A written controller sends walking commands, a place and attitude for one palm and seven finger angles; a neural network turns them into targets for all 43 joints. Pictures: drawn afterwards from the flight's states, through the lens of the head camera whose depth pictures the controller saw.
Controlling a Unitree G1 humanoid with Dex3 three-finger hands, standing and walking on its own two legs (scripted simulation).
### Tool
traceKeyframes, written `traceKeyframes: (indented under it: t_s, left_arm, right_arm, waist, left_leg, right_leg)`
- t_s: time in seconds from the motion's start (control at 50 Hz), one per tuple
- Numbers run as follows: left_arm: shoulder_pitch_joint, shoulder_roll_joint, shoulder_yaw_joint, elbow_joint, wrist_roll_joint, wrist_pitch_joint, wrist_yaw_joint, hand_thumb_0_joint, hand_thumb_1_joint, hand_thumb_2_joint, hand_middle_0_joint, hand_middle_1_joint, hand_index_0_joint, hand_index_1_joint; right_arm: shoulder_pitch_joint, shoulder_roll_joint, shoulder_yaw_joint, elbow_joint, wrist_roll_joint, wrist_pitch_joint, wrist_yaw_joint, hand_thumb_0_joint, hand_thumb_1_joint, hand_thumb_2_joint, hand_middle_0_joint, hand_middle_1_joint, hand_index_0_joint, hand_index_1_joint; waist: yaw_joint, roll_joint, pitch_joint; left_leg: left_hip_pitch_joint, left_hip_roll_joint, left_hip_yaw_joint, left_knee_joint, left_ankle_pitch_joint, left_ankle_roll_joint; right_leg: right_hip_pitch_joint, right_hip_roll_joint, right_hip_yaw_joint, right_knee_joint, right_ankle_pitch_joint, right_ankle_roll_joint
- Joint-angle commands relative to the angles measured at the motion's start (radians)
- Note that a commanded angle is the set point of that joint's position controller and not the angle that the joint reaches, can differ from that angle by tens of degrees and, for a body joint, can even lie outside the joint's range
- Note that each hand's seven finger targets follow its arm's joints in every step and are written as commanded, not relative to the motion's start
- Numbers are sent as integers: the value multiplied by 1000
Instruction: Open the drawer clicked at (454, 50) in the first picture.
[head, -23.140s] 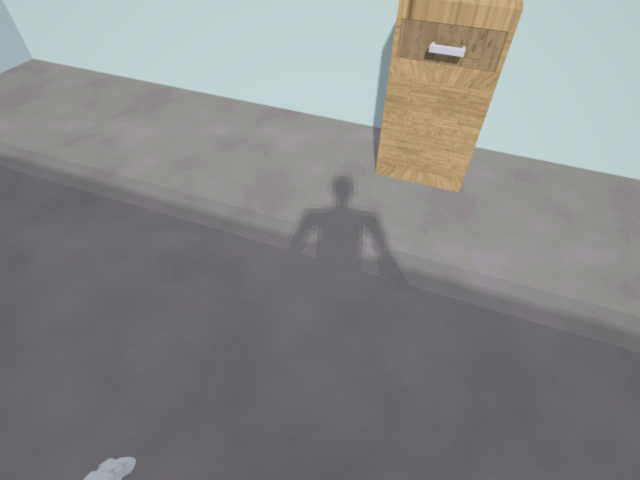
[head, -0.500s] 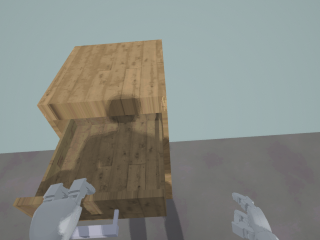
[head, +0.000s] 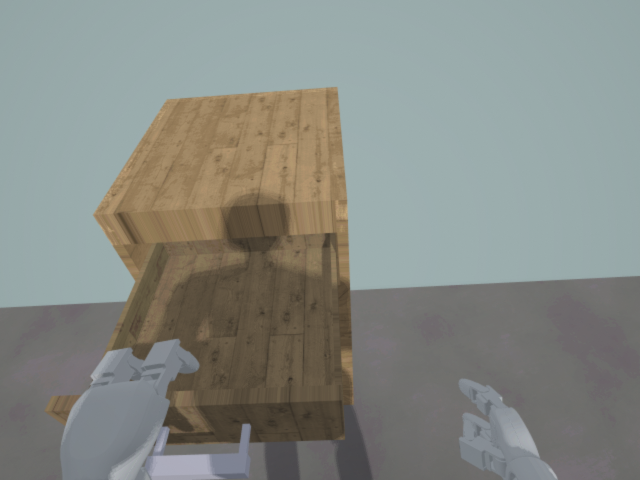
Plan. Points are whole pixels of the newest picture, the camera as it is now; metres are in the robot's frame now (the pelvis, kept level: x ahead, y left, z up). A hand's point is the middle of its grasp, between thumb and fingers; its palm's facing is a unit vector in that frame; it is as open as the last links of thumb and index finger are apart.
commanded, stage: lift the hand off the handle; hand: left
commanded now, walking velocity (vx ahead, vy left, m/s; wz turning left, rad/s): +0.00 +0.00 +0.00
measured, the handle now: (201, 449) +0.17 +0.21 -0.07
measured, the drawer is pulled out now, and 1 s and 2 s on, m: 0.30 0.30 0.30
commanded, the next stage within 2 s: draw the hand back to the body in 0.02 s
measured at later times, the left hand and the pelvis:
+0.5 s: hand (132, 426) +0.14 +0.22 +0.09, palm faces +0.08 -0.17 -0.98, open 13.9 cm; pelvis +0.00 +0.00 +0.01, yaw +0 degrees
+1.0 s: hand (132, 360) +0.18 +0.21 +0.16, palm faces +0.36 -0.85 -0.38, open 13.0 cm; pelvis +0.02 -0.01 +0.02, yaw +3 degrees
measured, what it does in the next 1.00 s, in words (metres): stands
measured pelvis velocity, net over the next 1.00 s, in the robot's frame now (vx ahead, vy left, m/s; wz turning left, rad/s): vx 0.02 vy -0.01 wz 0.06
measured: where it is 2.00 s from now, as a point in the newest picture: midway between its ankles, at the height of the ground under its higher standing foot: outside the picture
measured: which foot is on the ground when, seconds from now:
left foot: down 0.00-1.00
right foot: down 0.00-1.00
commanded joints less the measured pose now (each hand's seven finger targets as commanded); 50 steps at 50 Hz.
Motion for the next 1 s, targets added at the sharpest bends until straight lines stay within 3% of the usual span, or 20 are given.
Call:
traceKeyframes:
  t_s: [0.0,0.08,0.16,0.2,0.24,0.3,0.42,0.46,0.48,0.56,0.64,0.7,0.72,0.74,0.76,0.78,0.82,0.84,0.86,0.98]
  left_arm:
    - [-14,97,75,-173,3,6,17,0,-500,300,-300,-1200,-300,-1200]
    - [19,90,58,-227,3,14,9,0,-500,300,-300,-1200,-300,-1200]
    - [42,159,137,-246,26,10,34,0,-500,300,-300,-1200,-300,-1200]
    - [22,151,139,-252,19,7,39,0,-500,300,-300,-1200,-300,-1200]
    - [-8,161,171,-267,-3,11,41,0,-500,300,-300,-1200,-300,-1200]
    - [-18,165,177,-227,-31,10,20,0,-500,300,-300,-1200,-300,-1200]
    - [-35,157,145,-247,-56,12,-41,0,-500,300,-300,-1200,-300,-1200]
    - [-38,202,185,-241,-40,9,-48,0,-500,300,-300,-1200,-300,-1200]
    - [-46,219,203,-247,-41,7,-47,0,-500,300,-300,-1200,-300,-1200]
    - [-59,252,260,-232,-33,-6,-42,0,-500,300,-300,-1200,-300,-1200]
    - [-64,250,290,-243,-74,-7,-47,0,-500,300,-300,-1200,-300,-1200]
    - [-80,257,294,-201,-105,-8,-72,0,-500,300,-300,-1200,-300,-1200]
    - [-104,-132,187,-195,-856,-84,-123,0,-465,315,-298,-1178,-298,-1178]
    - [-67,-43,238,-140,-884,-125,-136,0,-430,330,-295,-1155,-295,-1155]
    - [-51,-6,272,-125,-884,-143,-135,0,-395,345,-292,-1133,-292,-1133]
    - [-91,53,331,-237,-942,-169,-135,0,-360,360,-290,-1110,-290,-1110]
    - [-178,123,388,-339,-957,-210,-121,0,-290,390,-285,-1065,-285,-1065]
    - [-186,164,428,-357,-963,-216,-109,0,-255,405,-282,-1043,-282,-1043]
    - [-153,119,398,-362,-968,-222,-110,0,-220,420,-280,-1020,-280,-1020]
    - [-119,72,411,-267,-1001,-227,-142,0,-10,510,-265,-885,-265,-885]
  right_arm:
    - [-159,-73,-37,-178,17,-47,0,0,-900,-900,200,300,200,300]
    - [-173,-68,-28,-198,25,-53,8,0,-900,-900,200,300,200,300]
    - [-163,-70,-21,-195,14,-52,5,0,-900,-900,200,300,200,300]
    - [-173,-72,-26,-189,12,-46,3,0,-900,-900,200,300,200,300]
    - [-187,-78,-26,-190,18,-49,-2,0,-900,-900,200,300,200,300]
    - [-178,-81,-32,-174,17,-42,-15,0,-900,-900,200,300,200,300]
    - [-180,-84,-29,-182,27,-50,-31,0,-900,-900,200,300,200,300]
    - [-169,-85,-21,-176,23,-49,-37,0,-900,-900,200,300,200,300]
    - [-184,-87,-22,-178,28,-48,-41,0,-900,-900,200,300,200,300]
    - [-175,-83,-18,-166,20,-48,-47,0,-900,-900,200,300,200,300]
    - [-207,-89,-23,-168,30,-49,-53,0,-900,-900,200,300,200,300]
    - [-188,-93,-25,-150,27,-43,-64,0,-900,-900,200,300,200,300]
    - [-112,-13,-15,-191,52,-125,-94,0,-900,-900,200,300,200,300]
    - [-120,-32,-10,-159,51,-183,-117,0,-900,-900,200,300,200,300]
    - [-108,-36,-7,-143,47,-196,-129,0,-900,-900,200,300,200,300]
    - [-112,-47,-8,-141,39,-200,-152,0,-900,-900,200,300,200,300]
    - [-104,-48,-1,-122,24,-245,-176,0,-900,-900,200,300,200,300]
    - [-102,-53,7,-98,18,-265,-183,0,-900,-900,200,300,200,300]
    - [-87,-36,14,-90,15,-283,-182,0,-900,-900,200,300,200,300]
    - [-101,-41,2,-32,17,-292,-160,0,-900,-900,200,300,200,300]
  waist:
    - [-4,-90,-32]
    - [1,-81,-55]
    - [14,-55,-63]
    - [10,-37,-35]
    - [-5,-48,-23]
    - [-7,-86,-18]
    - [-10,-103,0]
    - [4,-93,-31]
    - [2,-78,7]
    - [12,-57,0]
    - [5,-27,4]
    - [-2,-93,19]
    - [-123,-223,130]
    - [-96,-238,95]
    - [-88,-228,124]
    - [-74,-156,92]
    - [-65,-54,37]
    - [-56,52,40]
    - [-57,71,40]
    - [-62,1,109]
  left_leg:
    - [110,45,-11,-113,270,12]
    - [118,50,-7,-113,312,8]
    - [118,41,2,-99,319,7]
    - [120,42,-1,-102,307,6]
    - [132,42,-12,-108,286,6]
    - [137,33,-6,-121,263,14]
    - [154,37,-2,-157,262,17]
    - [161,32,3,-165,266,18]
    - [160,39,2,-172,260,12]
    - [178,30,5,-176,270,12]
    - [197,28,-6,-187,274,7]
    - [196,20,0,-197,263,15]
    - [288,48,-24,-217,193,38]
    - [297,53,-29,-243,167,33]
    - [288,49,-24,-253,145,34]
    - [291,44,-29,-268,190,26]
    - [309,32,-21,-276,257,14]
    - [304,29,-24,-282,272,4]
    - [300,28,-26,-288,320,0]
    - [290,46,-35,-303,430,-14]
  right_leg:
    - [-47,-25,-32,-141,162,-32]
    - [-12,-32,-11,-130,226,-33]
    - [0,-30,8,-138,249,-40]
    - [-15,-28,6,-149,234,-41]
    - [-14,-34,30,-167,221,-41]
    - [-4,-36,6,-193,210,-26]
    - [22,-52,-3,-221,205,-13]
    - [48,-51,-7,-228,201,-15]
    - [38,-51,11,-236,196,-18]
    - [60,-49,4,-250,200,-23]
    - [72,-47,29,-268,219,-23]
    - [80,-52,-2,-288,215,-6]
    - [115,-41,-68,-282,195,5]
    - [122,-38,-67,-283,147,5]
    - [111,-42,-71,-294,116,7]
    - [146,-61,-68,-309,142,5]
    - [192,-80,-59,-315,201,3]
    - [201,-82,-51,-320,209,-5]
    - [218,-90,-63,-307,252,-11]
    - [240,-81,-82,-328,364,-10]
